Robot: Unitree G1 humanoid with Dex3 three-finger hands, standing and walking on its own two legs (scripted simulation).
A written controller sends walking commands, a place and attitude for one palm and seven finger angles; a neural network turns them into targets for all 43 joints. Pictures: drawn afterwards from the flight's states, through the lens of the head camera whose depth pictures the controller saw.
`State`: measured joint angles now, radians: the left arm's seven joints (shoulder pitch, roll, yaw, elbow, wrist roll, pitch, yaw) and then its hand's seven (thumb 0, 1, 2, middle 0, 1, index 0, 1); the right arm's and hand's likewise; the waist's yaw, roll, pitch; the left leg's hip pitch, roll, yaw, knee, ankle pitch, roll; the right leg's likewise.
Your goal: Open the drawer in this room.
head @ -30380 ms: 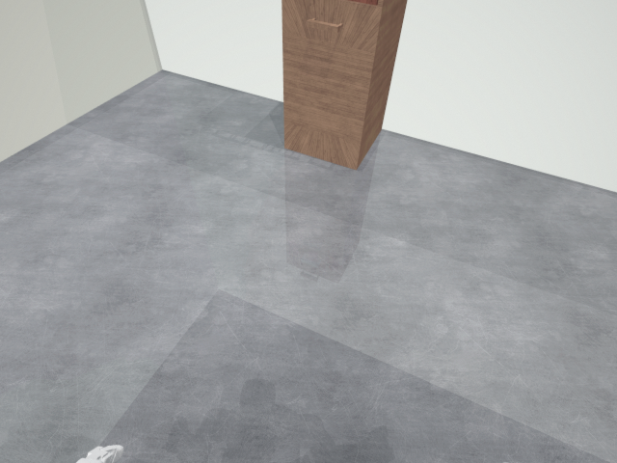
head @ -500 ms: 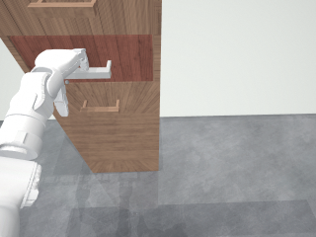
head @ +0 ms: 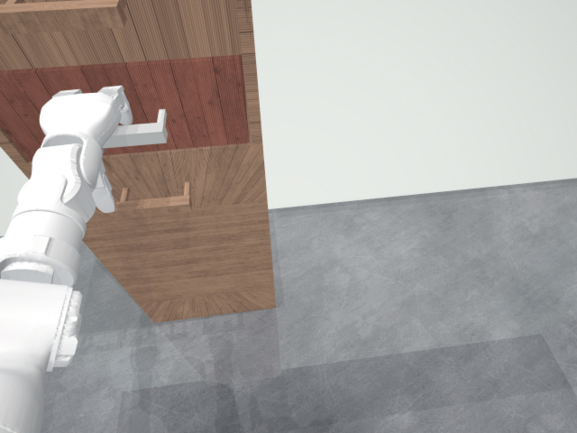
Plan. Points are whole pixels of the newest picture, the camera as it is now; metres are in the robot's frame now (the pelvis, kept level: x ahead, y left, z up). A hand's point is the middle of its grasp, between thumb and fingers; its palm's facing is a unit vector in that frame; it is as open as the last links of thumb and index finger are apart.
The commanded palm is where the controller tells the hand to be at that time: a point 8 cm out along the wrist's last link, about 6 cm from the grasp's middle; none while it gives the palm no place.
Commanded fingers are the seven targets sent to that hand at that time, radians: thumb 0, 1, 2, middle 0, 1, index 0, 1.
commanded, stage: lower the fingers behind the handle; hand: left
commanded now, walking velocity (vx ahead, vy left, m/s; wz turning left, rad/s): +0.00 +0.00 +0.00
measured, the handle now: (121, 127) +0.55 +0.25 +0.12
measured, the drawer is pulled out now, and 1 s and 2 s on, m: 0.00 0.00 0.00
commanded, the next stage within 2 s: lift the fingers back up to retry in 0.78 s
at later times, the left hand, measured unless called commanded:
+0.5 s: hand (101, 154) +0.48 +0.25 +0.13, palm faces +0.01 +0.02 -1.00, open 14.0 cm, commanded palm +0.45 +0.25 +0.15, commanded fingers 0.00 -0.50 0.30 -0.30 -1.20 -0.30 -1.20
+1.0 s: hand (100, 157) +0.47 +0.26 +0.13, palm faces +0.01 +0.00 -1.00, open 14.3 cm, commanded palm +0.45 +0.25 +0.17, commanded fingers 0.00 -0.50 0.30 -0.30 -1.20 -0.30 -1.20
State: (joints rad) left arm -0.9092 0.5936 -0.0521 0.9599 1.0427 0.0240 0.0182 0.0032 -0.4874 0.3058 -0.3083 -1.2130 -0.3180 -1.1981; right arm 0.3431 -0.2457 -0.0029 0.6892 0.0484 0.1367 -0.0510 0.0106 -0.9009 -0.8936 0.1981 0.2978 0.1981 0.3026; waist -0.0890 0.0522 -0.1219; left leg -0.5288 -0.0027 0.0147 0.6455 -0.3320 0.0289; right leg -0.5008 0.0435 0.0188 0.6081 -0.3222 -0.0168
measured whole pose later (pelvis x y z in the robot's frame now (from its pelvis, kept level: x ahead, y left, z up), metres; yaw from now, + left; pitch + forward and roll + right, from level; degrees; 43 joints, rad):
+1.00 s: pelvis +0.00 +0.00 +0.00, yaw +0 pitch +13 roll -1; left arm -0.84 0.58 -0.06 0.85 1.02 0.01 0.05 0.00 -0.49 0.31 -0.21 -1.20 -0.24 -1.15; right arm 0.34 -0.26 -0.02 0.67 0.05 0.14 -0.04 0.01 -0.90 -0.89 0.20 0.30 0.20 0.30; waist -0.06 0.04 -0.13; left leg -0.55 0.00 0.02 0.67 -0.35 0.03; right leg -0.52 0.04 0.02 0.63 -0.34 -0.01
